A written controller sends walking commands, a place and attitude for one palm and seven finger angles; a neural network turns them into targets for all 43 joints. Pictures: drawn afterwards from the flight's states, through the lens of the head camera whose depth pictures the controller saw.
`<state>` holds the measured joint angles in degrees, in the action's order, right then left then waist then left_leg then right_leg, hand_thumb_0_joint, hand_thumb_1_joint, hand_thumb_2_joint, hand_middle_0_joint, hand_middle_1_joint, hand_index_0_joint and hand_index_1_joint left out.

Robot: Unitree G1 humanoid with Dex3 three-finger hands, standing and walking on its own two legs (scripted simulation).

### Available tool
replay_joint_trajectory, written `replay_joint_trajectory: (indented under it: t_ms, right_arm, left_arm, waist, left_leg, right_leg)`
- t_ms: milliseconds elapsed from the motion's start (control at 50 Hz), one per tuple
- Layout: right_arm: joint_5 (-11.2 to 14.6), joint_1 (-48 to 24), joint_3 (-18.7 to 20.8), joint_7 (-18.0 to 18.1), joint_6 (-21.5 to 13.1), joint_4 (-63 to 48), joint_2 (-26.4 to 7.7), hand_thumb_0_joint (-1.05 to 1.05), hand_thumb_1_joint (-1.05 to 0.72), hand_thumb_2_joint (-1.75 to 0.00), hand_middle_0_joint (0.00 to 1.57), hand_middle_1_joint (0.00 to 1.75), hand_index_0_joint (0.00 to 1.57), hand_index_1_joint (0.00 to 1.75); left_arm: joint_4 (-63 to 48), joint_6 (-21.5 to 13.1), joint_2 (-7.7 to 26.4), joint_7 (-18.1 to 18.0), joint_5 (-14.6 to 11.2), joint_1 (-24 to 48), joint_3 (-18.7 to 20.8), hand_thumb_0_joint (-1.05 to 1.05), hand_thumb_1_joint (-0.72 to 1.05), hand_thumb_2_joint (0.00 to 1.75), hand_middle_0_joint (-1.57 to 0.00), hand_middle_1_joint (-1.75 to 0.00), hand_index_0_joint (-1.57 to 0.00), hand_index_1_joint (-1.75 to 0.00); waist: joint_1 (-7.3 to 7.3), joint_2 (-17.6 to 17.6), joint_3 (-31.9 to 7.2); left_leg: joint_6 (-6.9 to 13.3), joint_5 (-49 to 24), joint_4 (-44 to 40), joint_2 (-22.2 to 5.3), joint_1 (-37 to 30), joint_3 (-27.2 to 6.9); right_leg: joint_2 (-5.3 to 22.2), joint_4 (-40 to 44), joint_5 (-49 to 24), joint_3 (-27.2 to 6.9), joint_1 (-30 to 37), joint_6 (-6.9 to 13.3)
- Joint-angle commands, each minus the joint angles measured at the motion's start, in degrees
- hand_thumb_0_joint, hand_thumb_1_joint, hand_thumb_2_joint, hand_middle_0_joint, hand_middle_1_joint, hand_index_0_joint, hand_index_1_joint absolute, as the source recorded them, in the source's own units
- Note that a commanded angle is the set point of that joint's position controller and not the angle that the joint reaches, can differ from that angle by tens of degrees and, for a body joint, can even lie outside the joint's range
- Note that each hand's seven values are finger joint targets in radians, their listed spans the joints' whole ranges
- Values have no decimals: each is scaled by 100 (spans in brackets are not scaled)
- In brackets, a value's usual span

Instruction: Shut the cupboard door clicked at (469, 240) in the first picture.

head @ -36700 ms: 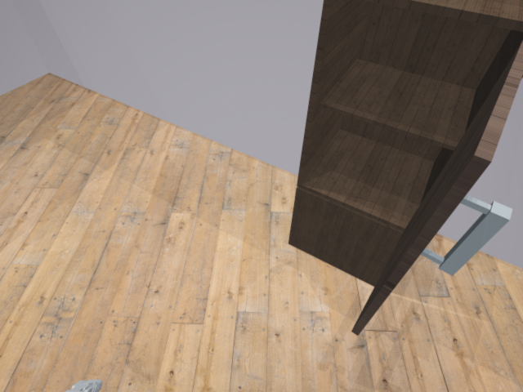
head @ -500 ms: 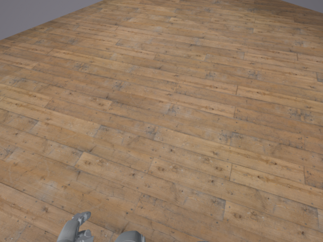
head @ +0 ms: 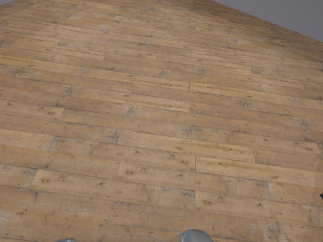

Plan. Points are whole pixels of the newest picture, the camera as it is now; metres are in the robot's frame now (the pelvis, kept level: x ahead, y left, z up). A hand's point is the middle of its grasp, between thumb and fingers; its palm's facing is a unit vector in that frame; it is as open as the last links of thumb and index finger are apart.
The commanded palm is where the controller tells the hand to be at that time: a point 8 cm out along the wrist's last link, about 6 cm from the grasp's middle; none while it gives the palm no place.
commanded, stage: turn to face it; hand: left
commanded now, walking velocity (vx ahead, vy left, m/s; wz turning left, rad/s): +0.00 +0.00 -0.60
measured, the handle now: out of the picture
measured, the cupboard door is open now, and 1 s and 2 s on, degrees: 51 51 51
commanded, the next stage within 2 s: take the last steps up to it in 1.86 s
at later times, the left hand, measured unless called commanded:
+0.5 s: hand (115, 231) +0.16 +0.13 -0.17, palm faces -0.29 -0.93 -0.22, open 7.4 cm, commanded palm none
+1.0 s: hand (137, 195) +0.26 +0.08 -0.16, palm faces -0.57 -0.79 -0.22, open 7.4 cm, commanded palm none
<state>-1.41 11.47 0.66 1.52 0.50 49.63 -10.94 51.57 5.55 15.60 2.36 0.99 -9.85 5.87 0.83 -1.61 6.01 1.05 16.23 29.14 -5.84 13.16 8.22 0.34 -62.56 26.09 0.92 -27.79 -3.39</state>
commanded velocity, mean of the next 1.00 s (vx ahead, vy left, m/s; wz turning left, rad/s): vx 0.00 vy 0.00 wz -0.60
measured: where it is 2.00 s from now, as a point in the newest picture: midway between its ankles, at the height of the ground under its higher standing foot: outside the picture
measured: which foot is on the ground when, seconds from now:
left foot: down 0.00-0.22, up 0.24-0.58, down 0.60-1.00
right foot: up 0.00-0.20, down 0.22-0.60, up 0.62-1.00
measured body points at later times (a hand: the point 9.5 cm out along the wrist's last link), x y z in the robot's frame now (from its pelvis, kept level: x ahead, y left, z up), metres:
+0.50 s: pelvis +0.01 -0.03 -0.01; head +0.07 -0.05 +0.44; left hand +0.17 +0.18 -0.15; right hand +0.01 -0.31 -0.14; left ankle +0.04 +0.10 -0.70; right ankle -0.02 -0.15 -0.74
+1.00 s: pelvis +0.04 -0.02 -0.01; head +0.08 -0.04 +0.44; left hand +0.29 +0.13 -0.15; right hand -0.08 -0.24 -0.15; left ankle +0.07 +0.09 -0.74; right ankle -0.04 -0.12 -0.71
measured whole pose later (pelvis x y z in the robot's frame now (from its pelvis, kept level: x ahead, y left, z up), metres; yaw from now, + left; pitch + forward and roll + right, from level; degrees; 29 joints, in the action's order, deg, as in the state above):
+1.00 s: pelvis +0.04 -0.02 -0.01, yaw -36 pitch +0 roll -2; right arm -1.5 14.9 2.2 0.8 1.0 52.7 -12.2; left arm 50.9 5.0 14.3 2.4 1.1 -6.0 5.1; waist -1.5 1.1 6.0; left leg -0.7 20.5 32.3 -9.3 11.0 15.6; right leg 1.8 -45.0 23.7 3.8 -21.3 -1.9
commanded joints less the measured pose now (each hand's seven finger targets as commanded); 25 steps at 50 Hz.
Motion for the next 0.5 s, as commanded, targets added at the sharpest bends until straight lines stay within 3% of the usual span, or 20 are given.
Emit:
replay_joint_trajectory:
  t_ms: [0, 100, 140, 160, 180, 200, 220, 240, 260, 280, 300, 400, 480]
  right_arm:
    - [-29, 489, 420, 95, -65, -130, -1224, 0, -90, -90, 20, 30, 20, 30]
    - [-40, 380, 516, 13, -12, -50, -1389, 0, -90, -90, 20, 30, 20, 30]
    - [-14, 191, 534, -7, 4, -69, -1436, 0, -90, -90, 20, 30, 20, 30]
    - [23, 98, 541, -31, 11, -107, -1414, 0, -90, -90, 20, 30, 20, 30]
    - [80, 123, 498, -81, 27, -218, -1101, 0, -90, -90, 20, 30, 20, 30]
    - [71, -258, 373, -88, 58, -500, -747, 0, -90, -90, 20, 30, 20, 30]
    - [70, -427, 354, -12, 166, -529, -867, 0, -90, -90, 20, 30, 20, 30]
    - [78, -427, 376, 12, 185, -484, -852, 0, -90, -90, 20, 30, 20, 30]
    - [62, -387, 394, -4, 183, -404, -963, 0, -90, -90, 20, 30, 20, 30]
    - [49, -258, 396, -43, 166, -288, -959, 0, -90, -90, 20, 30, 20, 30]
    - [34, -135, 376, -70, 162, -227, -900, 0, -90, -90, 20, 30, 20, 30]
    - [53, -179, 354, -64, 158, -277, -774, 0, -90, -90, 20, 30, 20, 30]
    - [107, -270, 338, -26, 84, -400, -743, 0, -90, -90, 20, 30, 20, 30]
  left_arm:
    - [-628, -193, 133, 33, 15, 551, -25, 0, 90, 90, -20, -30, -20, -30]
    - [-645, -244, 127, 15, 19, 544, -64, 0, 90, 90, -20, -30, -20, -30]
    - [-568, -294, 224, -8, 17, 195, -41, 0, 90, 90, -20, -30, -20, -30]
    - [-442, -330, 403, -34, 28, -203, 1, 0, 90, 90, -20, -30, -20, -30]
    - [-339, -404, 918, -103, 76, -555, 79, 0, 90, 90, -20, -30, -20, -30]
    - [-235, -452, 1347, -177, 43, -832, 144, 0, 90, 90, -20, -30, -20, -30]
    - [-246, -435, 1372, -247, -14, -900, 147, 0, 90, 90, -20, -30, -20, -30]
    - [-325, -425, 1285, -293, 15, -488, 153, 0, 90, 90, -20, -30, -20, -30]
    - [-453, -409, 1066, -298, 5, -117, 98, 0, 90, 90, -20, -30, -20, -30]
    - [-538, -394, 899, -307, 14, 237, 54, 0, 90, 90, -20, -30, -20, -30]
    - [-600, -421, 836, -296, 17, 296, 18, 0, 90, 90, -20, -30, -20, -30]
    - [-518, -443, 937, -262, 46, 11, 46, 0, 90, 90, -20, -30, -20, -30]
    - [-483, -418, 981, -261, 70, -35, 101, 0, 90, 90, -20, -30, -20, -30]
  waist:
    - [-342, 1202, -788]
    - [-340, 1473, -772]
    - [-90, 1249, -849]
    - [114, 866, -964]
    - [276, -385, -1114]
    - [441, -1488, -919]
    - [468, -1285, -880]
    - [281, -1694, -696]
    - [144, -1466, -547]
    - [-47, -1046, -630]
    - [-109, -905, -765]
    - [-31, -498, -872]
    - [12, -713, -941]
  left_leg:
    - [652, -2933, -762, -1432, -1097, -647]
    - [539, -2646, -473, -1544, -815, -342]
    - [278, -2287, 14, -1482, -543, -122]
    - [40, -1829, 594, -1291, -106, 87]
    - [-304, -625, 1689, -775, 900, 438]
    - [-536, 2131, 2899, 40, 2206, 218]
    - [-515, 2016, 3607, -11, 2315, -579]
    - [-521, 1752, 3941, -19, 2546, -829]
    - [-533, 1264, 4019, -104, 2526, -955]
    - [-576, 862, 3839, -166, 2234, -879]
    - [-612, 680, 3625, -93, 2001, -764]
    - [-658, 669, 2701, 162, 1700, -656]
    - [-601, 851, 1653, 314, 1296, -668]
  right_leg:
    - [204, 705, -28, 163, -219, -16]
    - [24, 1920, -93, 510, 550, 151]
    - [-12, 3012, -887, 559, 1275, 261]
    - [62, 3681, -1585, 458, 2011, 365]
    - [1042, 4113, -2566, -765, 2967, 735]
    - [2130, 4201, -4427, -2217, 3092, 1357]
    - [2212, 4361, -4069, -2397, 2589, 1600]
    - [2020, 4539, -3161, -2508, 2339, 1617]
    - [1756, 4591, -2529, -2128, 2124, 1497]
    - [1463, 4427, -2529, -1639, 2001, 1372]
    - [1274, 4303, -2857, -1356, 1942, 1290]
    - [1213, 4200, -2994, -1616, 1975, 1393]
    - [1225, 3946, -3460, -2007, 1977, 1432]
